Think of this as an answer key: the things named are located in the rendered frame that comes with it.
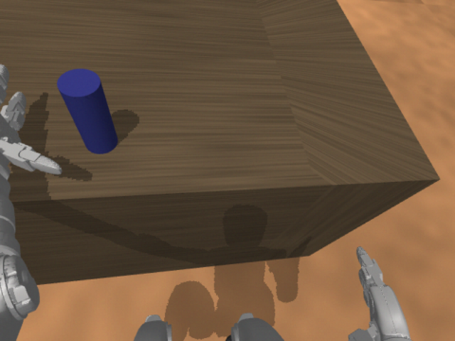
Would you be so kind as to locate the right robot hand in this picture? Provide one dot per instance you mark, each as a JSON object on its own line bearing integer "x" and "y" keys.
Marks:
{"x": 386, "y": 317}

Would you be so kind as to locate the can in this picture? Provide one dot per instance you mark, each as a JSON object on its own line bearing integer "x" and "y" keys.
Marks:
{"x": 84, "y": 97}

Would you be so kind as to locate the left robot arm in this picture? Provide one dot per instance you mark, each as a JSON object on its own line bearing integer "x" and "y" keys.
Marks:
{"x": 19, "y": 294}

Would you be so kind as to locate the left robot hand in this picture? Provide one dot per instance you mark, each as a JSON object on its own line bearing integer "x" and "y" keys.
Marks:
{"x": 11, "y": 121}

